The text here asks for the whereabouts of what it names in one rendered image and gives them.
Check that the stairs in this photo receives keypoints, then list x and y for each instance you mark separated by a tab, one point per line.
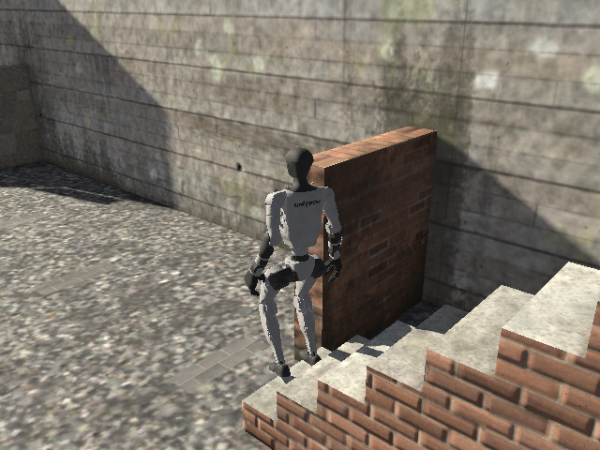
518	372

